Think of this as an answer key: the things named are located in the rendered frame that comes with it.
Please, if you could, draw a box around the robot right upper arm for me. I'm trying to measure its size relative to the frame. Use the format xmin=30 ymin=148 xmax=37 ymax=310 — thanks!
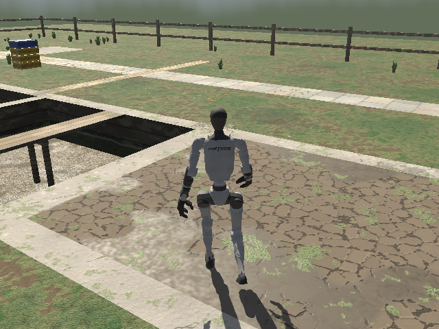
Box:
xmin=233 ymin=137 xmax=251 ymax=174

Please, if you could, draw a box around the robot right thigh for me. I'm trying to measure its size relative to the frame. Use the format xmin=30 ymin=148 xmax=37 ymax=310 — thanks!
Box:
xmin=229 ymin=192 xmax=244 ymax=242

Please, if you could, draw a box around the robot torso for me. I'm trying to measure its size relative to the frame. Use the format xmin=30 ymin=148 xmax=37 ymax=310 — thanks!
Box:
xmin=203 ymin=135 xmax=235 ymax=206

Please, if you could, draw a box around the robot left hand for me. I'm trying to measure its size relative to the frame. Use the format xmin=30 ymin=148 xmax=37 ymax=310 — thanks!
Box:
xmin=177 ymin=199 xmax=193 ymax=218

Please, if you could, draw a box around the left robot forearm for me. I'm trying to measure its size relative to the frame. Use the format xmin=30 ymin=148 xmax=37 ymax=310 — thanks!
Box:
xmin=179 ymin=166 xmax=193 ymax=201

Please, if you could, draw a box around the robot left upper arm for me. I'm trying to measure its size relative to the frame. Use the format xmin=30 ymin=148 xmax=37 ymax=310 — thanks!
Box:
xmin=187 ymin=138 xmax=205 ymax=177

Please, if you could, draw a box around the right robot forearm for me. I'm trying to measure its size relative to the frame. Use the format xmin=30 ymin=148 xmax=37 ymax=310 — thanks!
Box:
xmin=244 ymin=163 xmax=252 ymax=181

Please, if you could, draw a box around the robot right hand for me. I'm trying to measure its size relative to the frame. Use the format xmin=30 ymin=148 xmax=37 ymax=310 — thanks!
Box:
xmin=236 ymin=176 xmax=252 ymax=188

